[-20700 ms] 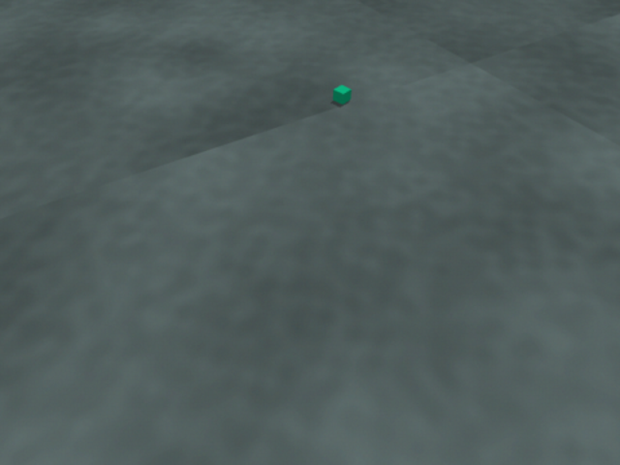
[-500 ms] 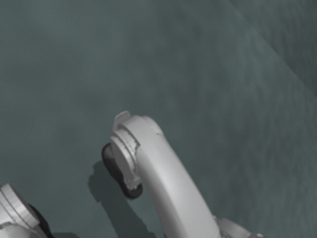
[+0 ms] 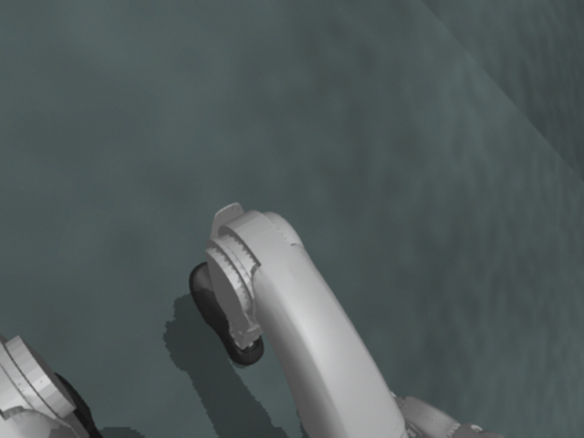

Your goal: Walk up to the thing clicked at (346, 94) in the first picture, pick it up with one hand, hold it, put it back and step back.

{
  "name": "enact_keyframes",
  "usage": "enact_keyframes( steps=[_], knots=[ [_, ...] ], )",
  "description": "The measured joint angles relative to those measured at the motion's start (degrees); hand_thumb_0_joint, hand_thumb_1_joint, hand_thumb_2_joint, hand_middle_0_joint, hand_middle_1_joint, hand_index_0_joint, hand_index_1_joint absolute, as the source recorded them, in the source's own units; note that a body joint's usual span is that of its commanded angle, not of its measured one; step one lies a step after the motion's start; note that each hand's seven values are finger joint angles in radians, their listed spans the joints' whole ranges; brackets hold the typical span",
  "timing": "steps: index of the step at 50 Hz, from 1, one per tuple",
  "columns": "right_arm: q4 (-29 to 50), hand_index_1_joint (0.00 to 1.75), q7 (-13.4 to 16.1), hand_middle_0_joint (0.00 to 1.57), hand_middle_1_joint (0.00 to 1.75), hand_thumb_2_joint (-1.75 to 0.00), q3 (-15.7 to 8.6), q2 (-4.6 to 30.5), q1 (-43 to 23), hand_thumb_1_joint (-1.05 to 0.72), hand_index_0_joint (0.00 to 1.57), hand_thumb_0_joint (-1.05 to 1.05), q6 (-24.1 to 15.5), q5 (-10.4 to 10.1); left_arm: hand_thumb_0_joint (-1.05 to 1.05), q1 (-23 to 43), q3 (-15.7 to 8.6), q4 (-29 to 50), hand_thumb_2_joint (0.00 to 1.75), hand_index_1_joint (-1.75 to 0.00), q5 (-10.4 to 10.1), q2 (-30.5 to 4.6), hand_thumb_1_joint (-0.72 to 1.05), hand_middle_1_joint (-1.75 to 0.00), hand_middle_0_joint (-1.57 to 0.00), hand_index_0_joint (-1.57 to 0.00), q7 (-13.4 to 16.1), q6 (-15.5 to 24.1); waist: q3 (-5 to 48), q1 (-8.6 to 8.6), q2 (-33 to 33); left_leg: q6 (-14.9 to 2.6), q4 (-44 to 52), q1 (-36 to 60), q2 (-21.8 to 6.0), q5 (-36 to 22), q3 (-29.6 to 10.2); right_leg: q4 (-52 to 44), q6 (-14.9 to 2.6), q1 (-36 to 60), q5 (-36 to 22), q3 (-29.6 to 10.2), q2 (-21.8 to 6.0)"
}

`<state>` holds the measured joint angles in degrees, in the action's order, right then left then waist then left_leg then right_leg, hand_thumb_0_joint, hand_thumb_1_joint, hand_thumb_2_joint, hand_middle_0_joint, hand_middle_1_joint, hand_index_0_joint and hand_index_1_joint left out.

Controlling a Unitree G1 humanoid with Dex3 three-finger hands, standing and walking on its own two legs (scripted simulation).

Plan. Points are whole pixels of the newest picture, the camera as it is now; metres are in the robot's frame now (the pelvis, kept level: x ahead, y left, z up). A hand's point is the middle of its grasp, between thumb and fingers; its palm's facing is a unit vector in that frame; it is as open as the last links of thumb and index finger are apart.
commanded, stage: close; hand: left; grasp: from above
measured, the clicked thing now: out of the picture +0.45 +0.36 -0.30
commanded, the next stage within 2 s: settle in 0.58 s
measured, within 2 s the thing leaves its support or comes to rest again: leaves its support in 1.18 s
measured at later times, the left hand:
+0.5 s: hand out of the picture +0.44 +0.34 -0.27, palm faces -0.06 -0.45 -0.89, open 10.8 cm
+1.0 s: hand out of the picture +0.44 +0.35 -0.26, palm faces -0.03 -0.45 -0.89, open 10.6 cm
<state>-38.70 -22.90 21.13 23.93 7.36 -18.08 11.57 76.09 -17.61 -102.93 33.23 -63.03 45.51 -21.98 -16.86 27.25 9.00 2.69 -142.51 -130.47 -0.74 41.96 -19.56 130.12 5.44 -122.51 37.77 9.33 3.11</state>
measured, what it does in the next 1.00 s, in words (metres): stands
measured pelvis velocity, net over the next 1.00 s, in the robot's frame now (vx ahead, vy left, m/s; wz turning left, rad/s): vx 0.00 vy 0.00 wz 0.00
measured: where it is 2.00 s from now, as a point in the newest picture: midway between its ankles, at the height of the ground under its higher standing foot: (167, 383)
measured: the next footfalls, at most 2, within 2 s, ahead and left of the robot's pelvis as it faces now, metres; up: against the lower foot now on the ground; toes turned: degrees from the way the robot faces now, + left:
none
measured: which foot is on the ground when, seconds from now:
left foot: down 0.00-1.00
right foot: down 0.00-1.00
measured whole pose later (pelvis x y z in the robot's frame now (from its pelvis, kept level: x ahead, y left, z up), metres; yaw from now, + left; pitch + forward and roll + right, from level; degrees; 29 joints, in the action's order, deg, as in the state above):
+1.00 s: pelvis +0.00 +0.00 +0.00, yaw +0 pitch +28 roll -17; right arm -38.9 -23.1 21.1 24.2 8.2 -19.2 11.4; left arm 76.2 -18.7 -102.3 31.9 -63.0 45.9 -22.2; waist -16.9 26.8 8.7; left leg 2.9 -141.9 -129.8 -1.0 42.3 -19.4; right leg 129.8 5.2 -122.1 38.0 9.4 2.9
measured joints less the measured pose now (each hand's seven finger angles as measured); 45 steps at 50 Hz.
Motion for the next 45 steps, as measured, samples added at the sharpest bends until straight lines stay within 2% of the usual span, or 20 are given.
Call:
enact_keyframes(
  steps=[16, 30, 45],
  knots=[
    [-0.4, 0.3, 0.0, 0.19, 0.3, -0.9, 0.3, 0.4, 0.0, -0.9, 0.19, 0.0, -0.7, 0.3, 0.0, 0.2, -0.1, -0.8, 0.84, -0.82, -0.2, -0.5, -0.14, -0.78, -0.41, -0.48, 0.6, 0.6, -0.2, 0.09, 0.0, 0.18, 0.4, 0.6, -0.2, 0.4, -0.2, -0.4, -0.05, 0.5, 0.2, 0.2, 0.0],
    [-0.5, 0.3, 0.2, 0.19, 0.3, -0.89, 0.1, 0.1, -0.1, -0.9, 0.19, 0.0, -0.8, 0.4, -0.01, -0.1, 0.1, 0.0, 0.79, -0.77, 0.1, -0.2, -0.13, -0.76, -0.46, -0.52, -0.4, 0.5, -0.1, -0.02, 0.0, 0.19, 0.7, 0.6, -0.2, 0.1, 0.1, -0.5, -0.15, 0.4, 0.0, 0.1, -0.2],
    [-0.8, 0.3, 0.3, 0.19, 0.3, -0.9, 0.0, 0.0, -0.1, -0.91, 0.19, 0.0, -1.1, 0.3, 0.0, 0.1, -0.3, -0.2, 0.71, -0.73, 0.0, -0.5, -0.12, -0.73, -0.53, -0.58, -0.1, 0.5, 0.0, -0.09, -0.3, 0.1, 0.7, 0.5, -0.3, 0.2, 0.1, -0.6, -0.09, 0.3, 0.0, 0.1, -0.1]
  ],
)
